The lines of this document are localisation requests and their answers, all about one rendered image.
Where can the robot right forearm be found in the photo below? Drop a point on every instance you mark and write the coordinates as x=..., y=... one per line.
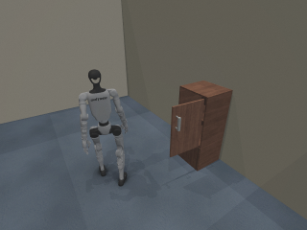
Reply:
x=122, y=116

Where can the cupboard door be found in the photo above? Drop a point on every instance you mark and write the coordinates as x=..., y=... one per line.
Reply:
x=190, y=126

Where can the robot left hand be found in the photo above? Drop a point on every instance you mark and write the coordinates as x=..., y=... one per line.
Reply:
x=85, y=143

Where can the right robot upper arm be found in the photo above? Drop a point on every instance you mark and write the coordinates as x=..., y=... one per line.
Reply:
x=113, y=93

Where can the right robot shin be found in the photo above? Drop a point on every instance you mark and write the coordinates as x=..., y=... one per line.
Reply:
x=121, y=164

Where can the robot right hand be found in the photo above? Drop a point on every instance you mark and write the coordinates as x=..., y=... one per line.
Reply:
x=125, y=127

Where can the robot left forearm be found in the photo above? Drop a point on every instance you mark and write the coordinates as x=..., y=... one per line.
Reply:
x=84, y=128

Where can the handle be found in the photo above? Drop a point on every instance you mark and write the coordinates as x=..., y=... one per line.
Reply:
x=178, y=123

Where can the left robot upper arm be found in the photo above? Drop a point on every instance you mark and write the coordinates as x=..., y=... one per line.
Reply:
x=83, y=106

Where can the robot left foot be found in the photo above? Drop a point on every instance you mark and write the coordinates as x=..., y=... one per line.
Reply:
x=103, y=171

